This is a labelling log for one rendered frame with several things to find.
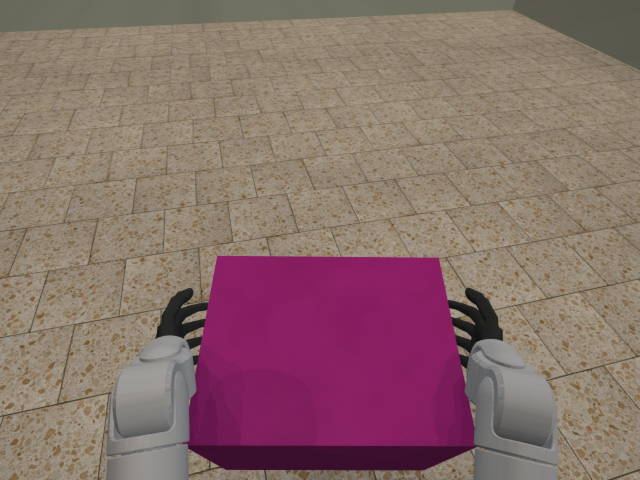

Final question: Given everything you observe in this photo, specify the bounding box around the left robot forearm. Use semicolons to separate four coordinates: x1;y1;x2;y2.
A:
106;335;197;480

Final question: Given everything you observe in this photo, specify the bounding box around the right robot forearm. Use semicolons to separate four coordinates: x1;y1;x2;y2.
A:
465;339;558;480

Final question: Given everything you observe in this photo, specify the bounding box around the right robot hand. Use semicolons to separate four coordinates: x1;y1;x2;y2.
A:
448;288;503;369

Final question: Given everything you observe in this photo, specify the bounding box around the left robot hand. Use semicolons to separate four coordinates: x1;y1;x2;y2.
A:
155;288;208;365

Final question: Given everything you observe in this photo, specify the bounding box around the carton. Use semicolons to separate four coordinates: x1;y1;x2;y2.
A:
182;256;477;470

